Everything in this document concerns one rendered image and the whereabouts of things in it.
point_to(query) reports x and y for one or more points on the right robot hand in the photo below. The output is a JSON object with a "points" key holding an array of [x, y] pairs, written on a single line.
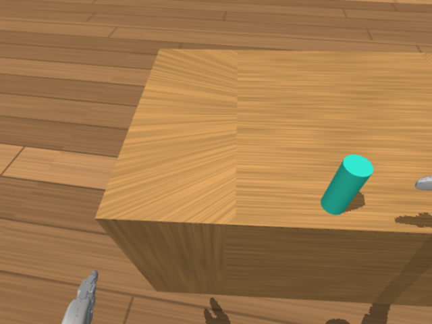
{"points": [[424, 183]]}

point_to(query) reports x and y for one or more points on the can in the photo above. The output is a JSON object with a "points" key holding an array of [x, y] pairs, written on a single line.
{"points": [[346, 183]]}

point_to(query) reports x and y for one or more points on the left robot hand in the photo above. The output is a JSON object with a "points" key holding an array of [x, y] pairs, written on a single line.
{"points": [[80, 310]]}

